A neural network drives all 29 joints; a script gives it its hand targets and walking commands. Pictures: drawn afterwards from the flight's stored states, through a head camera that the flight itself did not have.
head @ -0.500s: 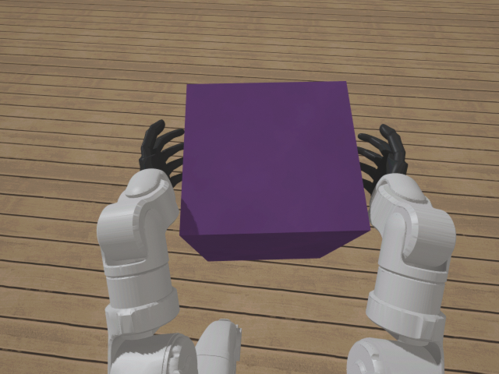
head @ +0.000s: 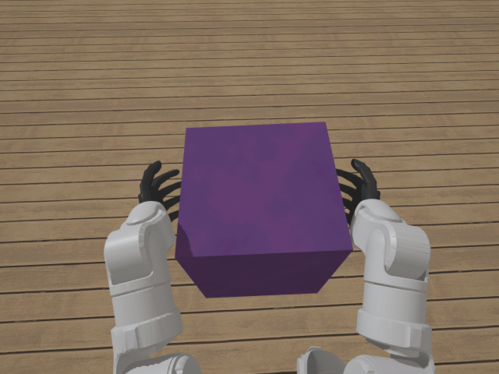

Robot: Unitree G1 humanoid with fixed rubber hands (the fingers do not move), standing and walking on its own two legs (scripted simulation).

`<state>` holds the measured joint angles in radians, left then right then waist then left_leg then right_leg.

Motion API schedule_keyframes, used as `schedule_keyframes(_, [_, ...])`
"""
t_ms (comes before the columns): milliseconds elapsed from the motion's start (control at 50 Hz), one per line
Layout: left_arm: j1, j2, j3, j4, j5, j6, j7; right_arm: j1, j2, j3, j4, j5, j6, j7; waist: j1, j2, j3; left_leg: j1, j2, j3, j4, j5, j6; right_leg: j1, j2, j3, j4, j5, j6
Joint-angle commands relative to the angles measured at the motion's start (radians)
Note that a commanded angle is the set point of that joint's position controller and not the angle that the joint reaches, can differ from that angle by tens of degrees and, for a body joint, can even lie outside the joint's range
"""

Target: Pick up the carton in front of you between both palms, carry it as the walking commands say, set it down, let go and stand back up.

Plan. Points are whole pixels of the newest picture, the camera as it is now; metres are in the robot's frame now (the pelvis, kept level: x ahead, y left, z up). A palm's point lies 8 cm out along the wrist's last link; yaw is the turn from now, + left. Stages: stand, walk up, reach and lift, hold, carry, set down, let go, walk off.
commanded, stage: carry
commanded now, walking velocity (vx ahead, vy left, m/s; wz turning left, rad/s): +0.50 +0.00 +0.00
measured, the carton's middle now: (259, 219) +0.35 +0.01 +0.02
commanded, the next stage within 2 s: none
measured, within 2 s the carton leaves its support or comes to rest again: neither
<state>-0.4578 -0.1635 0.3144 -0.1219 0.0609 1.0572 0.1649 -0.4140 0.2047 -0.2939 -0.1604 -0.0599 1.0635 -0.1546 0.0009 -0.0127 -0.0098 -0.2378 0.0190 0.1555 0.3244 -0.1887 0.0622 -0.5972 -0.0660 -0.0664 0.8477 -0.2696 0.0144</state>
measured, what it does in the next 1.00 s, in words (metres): walks ahead: right foot, then left foot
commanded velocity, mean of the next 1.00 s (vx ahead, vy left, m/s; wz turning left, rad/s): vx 0.27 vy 0.00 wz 0.00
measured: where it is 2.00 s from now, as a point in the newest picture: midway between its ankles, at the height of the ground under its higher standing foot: (250, 267)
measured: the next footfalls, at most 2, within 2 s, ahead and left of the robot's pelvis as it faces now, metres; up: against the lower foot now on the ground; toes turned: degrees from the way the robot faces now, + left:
right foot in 0.18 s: +0.28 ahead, -0.13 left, +0.00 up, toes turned -9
left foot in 0.60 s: +0.58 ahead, +0.11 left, +0.00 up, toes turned +7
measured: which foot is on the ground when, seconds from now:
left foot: down 0.00-0.20, up 0.22-0.58, down 0.60-1.00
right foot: up 0.00-0.16, down 0.18-0.64, up 0.66-0.94, down 0.96-1.00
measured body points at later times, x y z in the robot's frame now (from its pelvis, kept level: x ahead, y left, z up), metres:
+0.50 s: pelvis +0.33 -0.02 +0.00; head +0.31 -0.03 +0.44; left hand +0.56 +0.14 +0.09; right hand +0.57 -0.16 +0.08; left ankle +0.45 +0.12 -0.72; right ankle +0.24 -0.12 -0.75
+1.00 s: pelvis +0.57 +0.01 -0.01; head +0.53 +0.01 +0.44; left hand +0.80 +0.17 +0.08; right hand +0.80 -0.14 +0.08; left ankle +0.55 +0.11 -0.75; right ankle +0.62 -0.10 -0.75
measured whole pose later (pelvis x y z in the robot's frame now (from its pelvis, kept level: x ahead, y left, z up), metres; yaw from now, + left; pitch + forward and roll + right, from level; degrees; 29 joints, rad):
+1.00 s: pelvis +0.57 +0.01 -0.01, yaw +0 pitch +2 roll +0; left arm 0.08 -0.14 0.04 -0.52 0.04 1.13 0.14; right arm 0.08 0.13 -0.03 -0.52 -0.01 1.14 -0.14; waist -0.01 0.00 -0.15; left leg -0.22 0.05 0.21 0.48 -0.28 0.02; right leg -0.34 -0.08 -0.17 0.46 -0.13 0.00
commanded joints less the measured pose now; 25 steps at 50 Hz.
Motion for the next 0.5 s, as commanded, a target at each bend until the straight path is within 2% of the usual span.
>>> schedule_keyframes(0, [-0.419,-0.847,-0.739,-0.078,-0.183,-0.021,-0.016,-0.425,0.753,0.669,-0.085,0.146,-0.038,0.015,-0.022,0.158,-0.417,0.448,0.225,-0.150,-0.059,0.440,0.083,-0.041,0.007,-0.050,-0.180,0.078,0.009])
schedule_keyframes(100, [-0.236,-0.823,-0.814,-0.272,-0.230,-0.011,-0.033,-0.192,0.752,0.698,-0.201,0.172,-0.031,0.022,-0.027,0.183,-0.352,0.460,0.189,-0.064,0.011,0.592,0.047,0.083,0.044,-0.121,-0.411,0.186,-0.008])
schedule_keyframes(120, [-0.180,-0.812,-0.812,-0.300,-0.236,-0.005,-0.035,-0.150,0.743,0.708,-0.233,0.175,-0.023,0.019,-0.015,0.170,-0.365,0.422,0.174,-0.029,0.090,0.642,0.027,0.196,0.069,-0.157,-0.477,0.212,-0.018])
schedule_keyframes(140, [-0.134,-0.798,-0.805,-0.324,-0.236,0.004,-0.038,-0.099,0.734,0.719,-0.260,0.178,-0.012,0.017,-0.009,0.131,-0.408,0.319,0.155,0.013,0.210,0.630,-0.001,0.394,0.080,-0.178,-0.497,0.243,-0.037])
schedule_keyframes(160, [-0.051,-0.780,-0.790,-0.321,-0.228,0.015,-0.038,-0.073,0.710,0.735,-0.294,0.182,0.000,0.016,0.011,0.089,-0.458,0.137,0.139,0.034,0.361,0.489,-0.035,0.626,0.007,-0.091,-0.467,0.210,-0.067])
schedule_keyframes(180, [0.014,-0.745,-0.769,-0.328,-0.213,0.027,-0.036,-0.055,0.691,0.754,-0.331,0.193,0.017,0.016,0.025,-0.114,-0.519,-0.099,0.069,0.042,0.604,0.178,-0.071,0.821,-0.225,0.259,-0.480,0.223,-0.132])
schedule_keyframes(200, [0.041,-0.742,-0.762,-0.319,-0.210,0.033,-0.033,-0.044,0.681,0.767,-0.373,0.202,0.030,0.019,0.024,-0.337,-0.522,-0.419,-0.049,-0.025,0.812,-0.268,-0.086,1.018,-0.366,0.525,-0.519,0.332,-0.265])
schedule_keyframes(220, [0.089,-0.753,-0.761,-0.341,-0.211,0.040,-0.039,-0.043,0.690,0.792,-0.404,0.219,0.038,0.023,0.024,-0.261,-0.492,-0.515,-0.007,-0.107,0.943,-0.323,-0.065,0.994,-0.372,0.482,-0.510,0.435,-0.281])
schedule_keyframes(240, [0.117,-0.777,-0.768,-0.368,-0.211,0.042,-0.047,-0.033,0.712,0.810,-0.429,0.228,0.042,0.029,0.026,-0.169,-0.452,-0.533,0.031,-0.129,0.948,-0.304,-0.053,0.934,-0.340,0.392,-0.503,0.526,-0.258])
schedule_keyframes(260, [0.107,-0.799,-0.779,-0.410,-0.217,0.042,-0.056,-0.029,0.743,0.825,-0.443,0.239,0.042,0.039,0.023,-0.067,-0.414,-0.523,0.068,-0.138,0.878,-0.240,-0.052,0.863,-0.319,0.321,-0.531,0.484,-0.212])
schedule_keyframes(280, [0.100,-0.817,-0.795,-0.444,-0.226,0.042,-0.064,-0.014,0.767,0.838,-0.459,0.250,0.040,0.048,0.019,-0.045,-0.380,-0.493,0.099,-0.146,0.783,-0.189,-0.054,0.790,-0.292,0.268,-0.571,0.404,-0.175])
schedule_keyframes(300, [0.101,-0.825,-0.809,-0.478,-0.235,0.042,-0.073,0.004,0.783,0.848,-0.476,0.254,0.037,0.055,0.015,-0.063,-0.362,-0.442,0.094,-0.126,0.702,-0.161,-0.062,0.731,-0.269,0.209,-0.606,0.347,-0.151])
schedule_keyframes(340, [0.110,-0.801,-0.825,-0.512,-0.246,0.042,-0.084,0.039,0.772,0.853,-0.487,0.241,0.033,0.059,0.013,-0.106,-0.330,-0.390,0.079,-0.084,0.583,-0.127,-0.077,0.662,-0.237,0.126,-0.641,0.286,-0.152])
schedule_keyframes(380, [0.143,-0.743,-0.833,-0.520,-0.249,0.048,-0.084,0.083,0.720,0.843,-0.491,0.218,0.039,0.049,0.011,-0.117,-0.280,-0.363,0.075,-0.049,0.434,-0.055,-0.089,0.611,-0.207,0.053,-0.667,0.246,-0.152])
schedule_keyframes(420, [0.181,-0.676,-0.829,-0.520,-0.246,0.061,-0.075,0.129,0.656,0.826,-0.489,0.201,0.054,0.035,0.014,-0.127,-0.225,-0.319,0.060,-0.005,0.307,0.019,-0.088,0.566,-0.188,0.007,-0.676,0.266,-0.141])
schedule_keyframes(480, [0.210,-0.587,-0.809,-0.514,-0.232,0.083,-0.055,0.168,0.566,0.796,-0.475,0.186,0.080,0.017,0.018,-0.142,-0.163,-0.282,0.049,0.024,0.225,0.114,-0.077,0.543,-0.186,-0.013,-0.673,0.271,-0.119])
